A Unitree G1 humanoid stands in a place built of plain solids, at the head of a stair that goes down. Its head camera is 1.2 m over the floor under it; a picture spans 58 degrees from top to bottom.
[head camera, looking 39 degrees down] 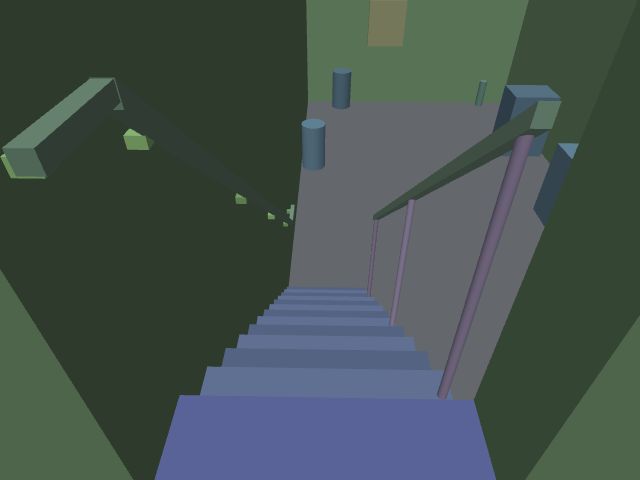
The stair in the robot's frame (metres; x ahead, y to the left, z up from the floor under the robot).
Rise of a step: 0.19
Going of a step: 0.23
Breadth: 0.89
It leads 1 degrees to the right of straight ahead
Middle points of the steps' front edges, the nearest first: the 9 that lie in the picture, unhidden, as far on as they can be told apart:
0.72 -0.02 0.00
0.96 -0.02 -0.19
1.19 -0.03 -0.39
1.42 -0.03 -0.58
1.65 -0.04 -0.77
1.88 -0.04 -0.96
2.10 -0.04 -1.16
2.33 -0.05 -1.35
2.56 -0.05 -1.54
